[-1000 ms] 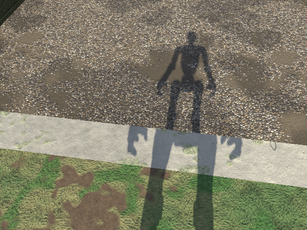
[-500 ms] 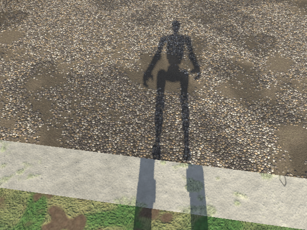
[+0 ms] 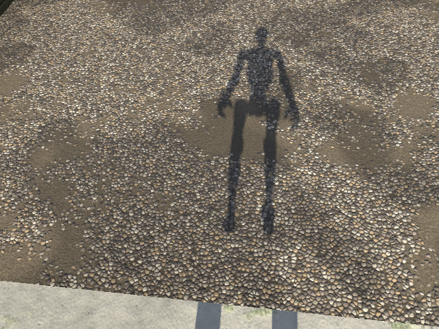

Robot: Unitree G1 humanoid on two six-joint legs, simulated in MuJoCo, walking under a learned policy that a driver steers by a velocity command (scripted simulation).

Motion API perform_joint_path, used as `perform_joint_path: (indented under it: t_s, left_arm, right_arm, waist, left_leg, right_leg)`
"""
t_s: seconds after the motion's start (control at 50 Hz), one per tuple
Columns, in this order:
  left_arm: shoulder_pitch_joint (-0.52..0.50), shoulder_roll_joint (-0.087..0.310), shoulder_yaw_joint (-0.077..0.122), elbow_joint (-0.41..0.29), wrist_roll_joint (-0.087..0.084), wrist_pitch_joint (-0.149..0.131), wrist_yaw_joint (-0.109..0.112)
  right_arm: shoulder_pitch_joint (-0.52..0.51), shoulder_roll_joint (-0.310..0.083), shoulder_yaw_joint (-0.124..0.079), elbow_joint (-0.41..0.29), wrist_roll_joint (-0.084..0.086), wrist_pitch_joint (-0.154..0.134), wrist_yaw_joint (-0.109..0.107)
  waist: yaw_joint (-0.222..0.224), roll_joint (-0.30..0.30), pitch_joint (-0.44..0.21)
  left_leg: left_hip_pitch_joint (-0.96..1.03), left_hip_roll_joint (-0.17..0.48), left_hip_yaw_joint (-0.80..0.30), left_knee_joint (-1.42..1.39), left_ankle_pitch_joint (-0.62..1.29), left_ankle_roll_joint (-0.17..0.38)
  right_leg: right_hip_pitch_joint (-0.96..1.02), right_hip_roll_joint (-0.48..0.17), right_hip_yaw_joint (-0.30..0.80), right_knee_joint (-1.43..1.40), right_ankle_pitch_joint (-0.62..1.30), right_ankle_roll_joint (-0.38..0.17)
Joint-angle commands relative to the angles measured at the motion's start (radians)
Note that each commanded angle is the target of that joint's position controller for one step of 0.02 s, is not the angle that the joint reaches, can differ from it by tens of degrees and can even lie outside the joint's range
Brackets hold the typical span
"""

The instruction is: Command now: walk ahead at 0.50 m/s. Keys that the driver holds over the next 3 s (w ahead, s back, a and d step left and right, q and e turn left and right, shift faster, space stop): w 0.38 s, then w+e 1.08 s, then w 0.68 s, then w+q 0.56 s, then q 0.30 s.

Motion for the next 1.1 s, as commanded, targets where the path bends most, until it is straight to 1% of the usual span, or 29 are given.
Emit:
perform_joint_path:
  t_s: [0.02, 0.04, 0.08, 0.14, 0.16, 0.22, 0.3, 0.36, 0.38, 0.4, 0.42, 0.44, 0.46, 0.48, 0.5, 0.56, 0.62, 0.64, 0.7, 0.74, 0.8, 0.84, 0.86, 0.88, 0.9, 0.96, 1.0, 1.08, 1.1]
  left_arm:
    - [0.049, 0.066, 0.008, -0.027, 0.021, 0.0, 0.003]
    - [0.073, 0.058, 0.008, -0.013, 0.026, -0.006, 0.006]
    - [0.118, 0.096, 0.018, -0.001, 0.024, -0.022, 0.019]
    - [0.182, 0.118, 0.029, 0.017, 0.018, -0.022, 0.038]
    - [0.237, 0.137, 0.028, 0.027, 0.02, -0.02, 0.043]
    - [0.264, 0.094, 0.016, 0.024, 0.007, -0.015, 0.043]
    - [0.282, 0.136, 0.023, 0.001, 0.01, 0.004, 0.042]
    - [0.244, 0.16, 0.03, -0.009, 0.007, 0.024, 0.067]
    - [0.228, 0.17, 0.03, -0.015, -0.01, 0.035, 0.071]
    - [0.295, 0.11, 0.017, -0.03, -0.033, 0.031, 0.067]
    - [0.381, 0.031, 0.008, -0.05, -0.035, 0.04, 0.06]
    - [0.272, 0.115, 0.026, -0.059, -0.014, 0.051, 0.071]
    - [0.194, 0.132, 0.034, -0.081, -0.019, 0.058, 0.07]
    - [0.182, 0.101, 0.027, -0.079, -0.009, 0.067, 0.074]
    - [0.188, 0.089, 0.024, -0.081, 0.004, 0.085, 0.075]
    - [0.212, 0.096, 0.033, -0.076, 0.004, 0.132, 0.067]
    - [0.103, 0.085, 0.027, -0.129, 0.001, 0.148, 0.052]
    - [0.075, 0.088, 0.025, -0.146, 0.006, 0.153, 0.048]
    - [-0.016, 0.049, -0.006, -0.227, 0.039, 0.147, 0.049]
    - [0.004, 0.044, -0.024, -0.245, 0.042, 0.158, 0.052]
    - [-0.016, 0.068, -0.036, -0.302, 0.014, 0.145, 0.049]
    - [0.135, 0.096, -0.029, -0.254, 0.045, 0.126, 0.054]
    - [0.133, 0.2, 0.003, -0.257, 0.007, 0.123, 0.059]
    - [0.116, 0.275, 0.036, -0.279, -0.017, 0.119, 0.059]
    - [0.05, 0.249, 0.032, -0.314, -0.005, 0.118, 0.069]
    - [-0.15, 0.135, -0.007, -0.381, 0.005, 0.099, 0.071]
    - [-0.142, 0.121, -0.012, -0.379, 0.011, 0.077, 0.044]
    - [-0.106, 0.159, 0.007, -0.383, 0.001, 0.106, 0.024]
    - [-0.128, 0.174, 0.012, -0.388, -0.007, 0.123, 0.025]
  right_arm:
    - [0.02, -0.075, -0.034, -0.069, -0.012, 0.008, -0.007]
    - [0.054, -0.044, -0.031, -0.052, -0.005, 0.019, -0.004]
    - [0.015, -0.052, -0.03, -0.064, -0.008, 0.026, -0.011]
    - [-0.08, -0.052, -0.024, -0.09, -0.032, 0.022, -0.011]
    - [-0.136, -0.02, -0.01, -0.129, -0.103, 0.049, 0.018]
    - [-0.19, 0.008, 0.001, -0.153, -0.079, 0.071, 0.036]
    - [-0.244, -0.023, 0.006, -0.206, -0.07, 0.068, 0.022]
    - [-0.072, -0.064, -0.016, -0.176, -0.077, 0.053, 0.013]
    - [0.108, -0.074, -0.024, -0.132, -0.084, 0.039, 0.008]
    - [0.255, -0.168, -0.042, -0.13, -0.085, 0.021, 0.001]
    - [0.238, -0.234, -0.056, -0.12, -0.032, 0.023, 0.009]
    - [0.115, -0.185, -0.051, -0.15, -0.011, 0.037, 0.011]
    - [0.002, -0.105, -0.023, -0.184, -0.043, 0.046, 0.014]
    - [-0.053, -0.062, -0.007, -0.199, -0.061, 0.045, 0.022]
    - [-0.089, -0.044, 0.001, -0.211, -0.058, 0.037, 0.02]
    - [-0.055, -0.074, -0.003, -0.213, -0.054, -0.004, 0.029]
    - [-0.057, -0.091, -0.007, -0.24, -0.049, -0.003, 0.023]
    - [-0.055, -0.09, -0.007, -0.249, -0.048, 0.002, 0.022]
    - [-0.116, -0.081, 0.012, -0.258, -0.049, -0.001, 0.019]
    - [-0.116, -0.085, 0.018, -0.276, -0.065, 0.026, 0.025]
    - [-0.153, -0.074, 0.017, -0.31, -0.082, 0.084, 0.016]
    - [-0.202, -0.047, 0.025, -0.349, -0.07, 0.115, 0.004]
    - [-0.25, -0.002, 0.044, -0.425, -0.07, 0.126, 0.013]
    - [-0.35, -0.073, 0.026, -0.475, -0.063, 0.129, 0.014]
    - [-0.388, -0.109, 0.012, -0.476, -0.048, 0.122, 0.014]
    - [-0.303, -0.061, 0.023, -0.462, -0.063, 0.115, -0.004]
    - [-0.268, -0.02, 0.036, -0.441, -0.082, 0.133, 0.003]
    - [-0.345, -0.009, 0.054, -0.463, -0.059, 0.131, 0.033]
    - [-0.322, 0.006, 0.059, -0.462, -0.052, 0.123, 0.043]
  waist:
    - [-0.014, -0.136, -0.015]
    - [-0.021, -0.129, -0.02]
    - [-0.02, -0.096, 0.019]
    - [-0.001, -0.088, 0.034]
    - [-0.005, -0.083, 0.026]
    - [0.007, -0.108, 0.025]
    - [0.026, -0.117, 0.041]
    - [-0.041, -0.113, 0.029]
    - [-0.115, -0.045, -0.061]
    - [-0.133, 0.125, -0.233]
    - [-0.079, 0.298, -0.297]
    - [-0.084, 0.166, -0.163]
    - [-0.055, 0.112, -0.067]
    - [-0.017, 0.039, -0.043]
    - [0.009, 0.069, -0.022]
    - [0.036, 0.074, -0.052]
    - [0.032, 0.053, -0.035]
    - [0.026, 0.058, -0.029]
    - [0.033, 0.115, 0.001]
    - [0.02, 0.129, -0.063]
    - [0.006, 0.081, -0.132]
    - [0.051, -0.077, -0.202]
    - [0.051, -0.31, -0.159]
    - [0.114, -0.377, -0.117]
    - [0.094, -0.288, -0.077]
    - [-0.048, -0.142, -0.119]
    - [-0.044, -0.166, -0.174]
    - [0.019, -0.144, -0.136]
    - [-0.002, -0.125, -0.122]
  left_leg:
    - [-0.249, 0.116, -0.032, -0.02, 0.136, 0.003]
    - [-0.217, 0.118, -0.021, -0.032, 0.151, -0.005]
    - [-0.269, 0.119, -0.023, -0.109, 0.212, -0.013]
    - [-0.36, 0.133, -0.042, -0.303, 0.369, -0.026]
    - [-0.286, 0.106, 0.057, -0.322, 0.398, -0.038]
    - [-0.19, 0.086, 0.104, -0.437, 0.5, -0.032]
    - [-0.118, 0.047, 0.127, -0.546, 0.394, 0.0]
    - [0.026, 0.007, 0.093, -0.689, 0.239, 0.031]
    - [0.218, 0.018, 0.071, -0.721, 0.432, 0.055]
    - [0.452, 0.257, -0.209, -0.758, 0.511, 0.105]
    - [0.582, 0.415, -0.512, -0.871, 0.496, 0.2]
    - [0.432, 0.387, -0.44, -0.905, 0.294, 0.164]
    - [0.3, 0.359, -0.333, -0.926, 0.26, 0.134]
    - [0.198, 0.321, -0.239, -0.954, 0.283, 0.1]
    - [0.137, 0.288, -0.158, -0.964, 0.367, 0.076]
    - [0.095, 0.262, -0.049, -0.945, 0.583, 0.061]
    - [0.1, 0.267, 0.013, -0.938, 0.539, 0.065]
    - [0.11, 0.27, 0.024, -0.934, 0.506, 0.066]
    - [0.037, 0.203, 0.184, -0.884, 0.881, 0.014]
    - [0.169, 0.238, 0.181, -0.815, 1.015, 0.03]
    - [0.245, 0.265, 0.16, -0.753, 0.716, 0.076]
    - [0.095, 0.154, 0.191, -0.511, 0.374, 0.027]
    - [-0.151, -0.028, 0.24, -0.367, 0.032, -0.053]
    - [-0.355, -0.071, 0.127, -0.194, -0.17, -0.096]
    - [-0.413, -0.065, 0.034, -0.054, -0.107, -0.128]
    - [-0.178, -0.026, 0.006, -0.086, 0.075, -0.159]
    - [-0.075, -0.041, 0.055, -0.168, 0.068, -0.143]
    - [0.059, -0.059, 0.07, -0.466, 0.024, -0.095]
    - [0.126, -0.053, 0.067, -0.557, 0.086, -0.077]
  right_leg:
    - [0.182, -0.234, 0.346, -0.331, -0.228, -0.147]
    - [0.152, -0.223, 0.324, -0.342, -0.203, -0.16]
    - [0.135, -0.232, 0.314, -0.371, -0.175, -0.174]
    - [0.199, -0.238, 0.282, -0.352, -0.054, -0.16]
    - [0.159, -0.222, 0.183, -0.326, 0.106, -0.15]
    - [0.121, -0.179, 0.113, -0.267, 0.215, -0.126]
    - [0.173, -0.222, 0.138, -0.218, 0.234, -0.127]
    - [0.29, -0.226, 0.148, -0.062, 0.51, -0.084]
    - [0.264, -0.151, 0.074, 0.195, 0.573, -0.044]
    - [0.129, -0.045, 0.006, 0.595, 0.144, -0.016]
    - [-0.169, 0.135, 0.125, 0.81, -0.454, -0.008]
    - [-0.253, 0.076, 0.223, 0.832, -0.362, -0.012]
    - [-0.249, 0.052, 0.209, 0.827, -0.29, -0.008]
    - [-0.19, 0.017, 0.193, 0.775, -0.237, 0.009]
    - [-0.147, -0.002, 0.178, 0.723, -0.208, 0.031]
    - [-0.065, 0.007, 0.166, 0.691, -0.141, 0.053]
    - [-0.123, 0.004, 0.159, 0.657, -0.065, 0.066]
    - [-0.148, -0.001, 0.158, 0.634, -0.046, 0.069]
    - [-0.004, 0.002, 0.07, 0.346, -0.011, 0.054]
    - [-0.019, -0.01, 0.053, 0.303, -0.109, 0.058]
    - [0.015, -0.035, 0.047, 0.146, -0.167, 0.023]
    - [0.268, -0.044, 0.126, 0.042, 0.031, -0.053]
    - [0.306, -0.156, 0.421, -0.039, 0.116, -0.164]
    - [0.295, -0.278, 0.689, -0.172, -0.077, -0.26]
    - [0.252, -0.293, 0.683, -0.188, -0.066, -0.275]
    - [0.013, -0.175, 0.453, -0.134, 0.148, -0.184]
    - [0.019, -0.112, 0.401, -0.118, 0.091, -0.139]
    - [0.021, -0.098, 0.492, -0.178, -0.212, -0.114]
    - [-0.014, -0.099, 0.52, -0.181, -0.283, -0.101]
